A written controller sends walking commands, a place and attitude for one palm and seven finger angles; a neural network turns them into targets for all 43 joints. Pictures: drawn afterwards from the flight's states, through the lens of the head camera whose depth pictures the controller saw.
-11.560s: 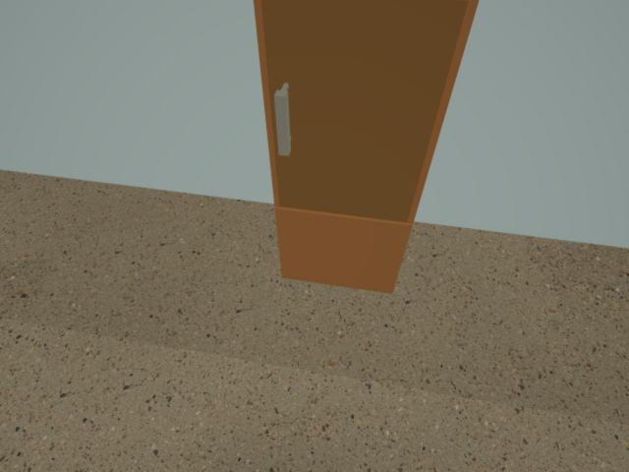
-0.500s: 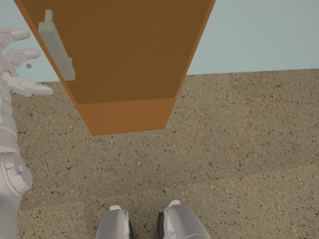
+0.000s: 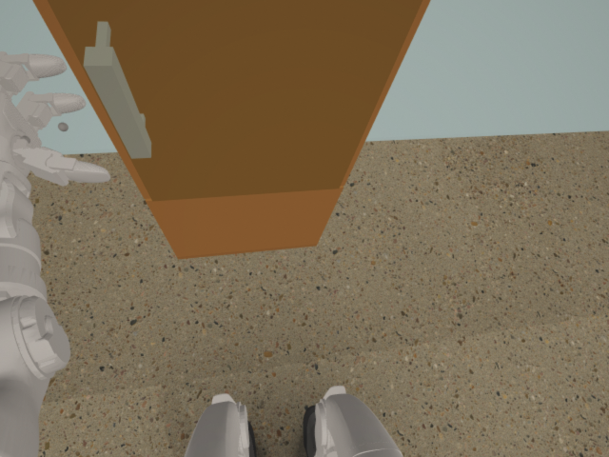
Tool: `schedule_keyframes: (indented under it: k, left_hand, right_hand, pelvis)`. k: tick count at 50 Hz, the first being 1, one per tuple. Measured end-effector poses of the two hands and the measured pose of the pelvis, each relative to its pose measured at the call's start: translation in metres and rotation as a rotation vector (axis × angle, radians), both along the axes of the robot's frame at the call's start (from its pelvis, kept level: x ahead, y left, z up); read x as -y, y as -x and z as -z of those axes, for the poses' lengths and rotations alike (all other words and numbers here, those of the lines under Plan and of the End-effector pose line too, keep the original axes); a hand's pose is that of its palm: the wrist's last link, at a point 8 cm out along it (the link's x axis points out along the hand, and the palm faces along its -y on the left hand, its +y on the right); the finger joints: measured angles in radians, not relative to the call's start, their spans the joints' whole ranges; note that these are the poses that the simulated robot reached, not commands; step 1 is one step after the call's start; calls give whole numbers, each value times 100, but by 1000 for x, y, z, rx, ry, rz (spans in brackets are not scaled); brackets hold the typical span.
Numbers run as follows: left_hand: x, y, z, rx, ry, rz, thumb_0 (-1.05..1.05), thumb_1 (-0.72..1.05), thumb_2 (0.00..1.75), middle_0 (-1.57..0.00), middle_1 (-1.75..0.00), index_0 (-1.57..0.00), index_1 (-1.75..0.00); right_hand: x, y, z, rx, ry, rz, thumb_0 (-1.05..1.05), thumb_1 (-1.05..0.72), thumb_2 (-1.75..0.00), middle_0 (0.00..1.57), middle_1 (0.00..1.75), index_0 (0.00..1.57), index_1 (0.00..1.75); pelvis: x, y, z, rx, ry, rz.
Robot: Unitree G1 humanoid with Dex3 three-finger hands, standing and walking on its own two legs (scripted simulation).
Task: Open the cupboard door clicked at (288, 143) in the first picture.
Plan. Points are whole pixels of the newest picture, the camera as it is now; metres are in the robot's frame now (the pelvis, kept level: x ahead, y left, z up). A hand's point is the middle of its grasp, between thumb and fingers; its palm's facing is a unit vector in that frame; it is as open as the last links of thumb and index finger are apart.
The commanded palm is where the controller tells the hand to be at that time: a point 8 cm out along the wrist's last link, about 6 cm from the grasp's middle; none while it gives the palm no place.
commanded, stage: move the hooked fingers beside the handle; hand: left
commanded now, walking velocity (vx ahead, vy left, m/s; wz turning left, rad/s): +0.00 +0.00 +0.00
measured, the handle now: (124, 96) +0.55 +0.19 +0.06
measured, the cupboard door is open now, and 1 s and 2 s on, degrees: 0 0 1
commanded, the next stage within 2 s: slide the fingers in behind the handle in 0.38 s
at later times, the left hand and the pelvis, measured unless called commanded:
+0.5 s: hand (71, 130) +0.50 +0.25 +0.06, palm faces +0.08 -1.00 -0.02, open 14.0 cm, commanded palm +0.48 +0.27 +0.06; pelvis -0.01 -0.01 +0.00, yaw +0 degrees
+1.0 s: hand (98, 131) +0.50 +0.22 +0.05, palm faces +0.08 -1.00 -0.01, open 14.0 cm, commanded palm +0.48 +0.24 +0.06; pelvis -0.01 -0.01 +0.00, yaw +0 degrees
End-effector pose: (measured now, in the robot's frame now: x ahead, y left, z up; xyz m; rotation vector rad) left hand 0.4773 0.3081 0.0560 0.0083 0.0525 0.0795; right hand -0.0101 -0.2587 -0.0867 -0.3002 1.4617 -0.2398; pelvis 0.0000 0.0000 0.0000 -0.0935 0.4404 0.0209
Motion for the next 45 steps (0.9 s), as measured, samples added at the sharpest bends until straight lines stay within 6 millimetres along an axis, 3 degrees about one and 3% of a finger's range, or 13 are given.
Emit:
schedule_keyframes:
  k: [13,26,45]
  left_hand:
    - [15,1,2,-9,2,6,-1,-50,30,-30,-120,-30,-120]
    - [11,6,-2,0,-13,-2,-1,-50,30,-30,-120,-30,-120]
    - [35,4,2,12,-3,-7,-1,-50,30,-30,-120,-30,-121]
  right_hand:
    - [3,-19,3,62,4,-28,0,-90,-89,20,30,20,30]
    - [8,-6,6,35,0,-16,0,-90,-89,20,30,20,30]
    - [13,-4,7,55,-4,-13,0,-90,-89,20,30,20,30]
  pelvis:
    - [0,2,1,12,-3,-6]
    - [6,6,3,12,-8,-4]
    - [11,8,4,16,-15,-1]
